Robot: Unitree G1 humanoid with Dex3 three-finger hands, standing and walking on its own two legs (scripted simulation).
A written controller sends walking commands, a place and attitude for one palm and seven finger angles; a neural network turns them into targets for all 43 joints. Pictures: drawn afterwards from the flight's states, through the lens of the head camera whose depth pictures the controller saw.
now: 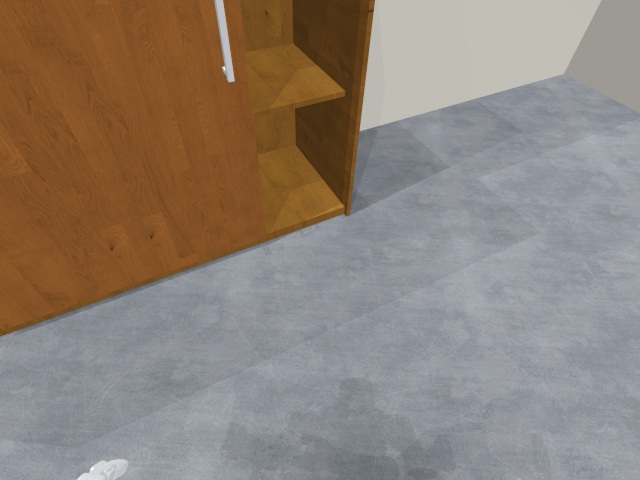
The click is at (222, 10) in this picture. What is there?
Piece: wardrobe's sliding door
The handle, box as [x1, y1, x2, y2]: [214, 0, 234, 81]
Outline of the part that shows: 214,0 225,65 222,68 227,77 227,80 233,81 234,79 222,0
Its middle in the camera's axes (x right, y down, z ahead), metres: -0.24 -0.52 +0.92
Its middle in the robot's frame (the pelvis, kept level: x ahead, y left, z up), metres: +1.04 +0.30 +0.12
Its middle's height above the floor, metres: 0.89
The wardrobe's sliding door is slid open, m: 0.38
